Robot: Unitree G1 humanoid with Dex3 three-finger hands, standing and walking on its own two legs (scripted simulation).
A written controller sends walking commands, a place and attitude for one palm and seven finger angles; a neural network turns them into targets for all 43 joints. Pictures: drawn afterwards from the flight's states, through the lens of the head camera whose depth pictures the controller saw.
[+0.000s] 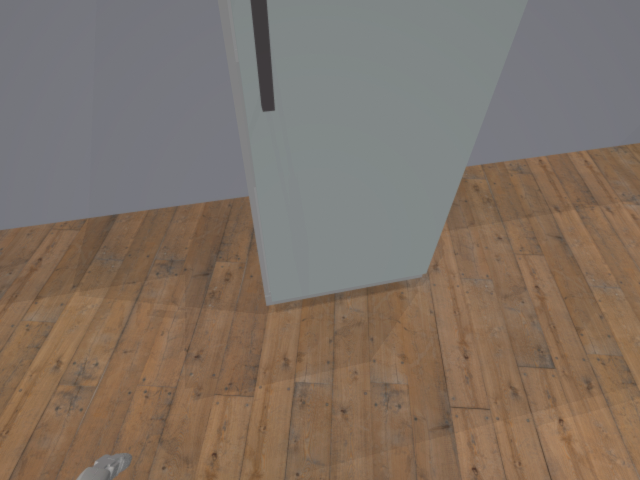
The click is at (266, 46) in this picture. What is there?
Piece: fridge door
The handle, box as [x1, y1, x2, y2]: [251, 0, 274, 111]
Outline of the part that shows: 251,0 261,105 263,111 274,110 266,0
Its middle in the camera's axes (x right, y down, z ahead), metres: -0.11 -0.36 +0.66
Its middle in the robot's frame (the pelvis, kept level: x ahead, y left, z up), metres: +0.76 +0.15 +0.22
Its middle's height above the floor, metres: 0.99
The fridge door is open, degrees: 0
